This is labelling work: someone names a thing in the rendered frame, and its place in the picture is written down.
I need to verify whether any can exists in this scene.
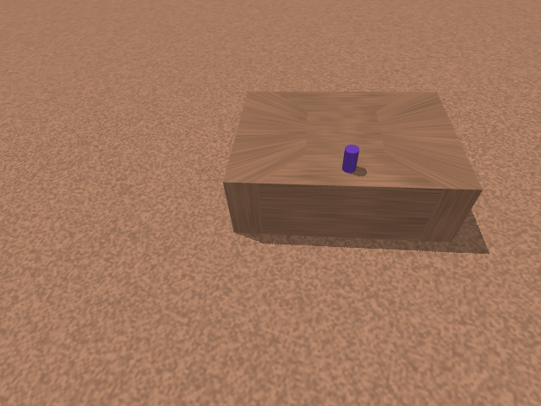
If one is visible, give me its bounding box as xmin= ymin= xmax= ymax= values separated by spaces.
xmin=342 ymin=145 xmax=359 ymax=173

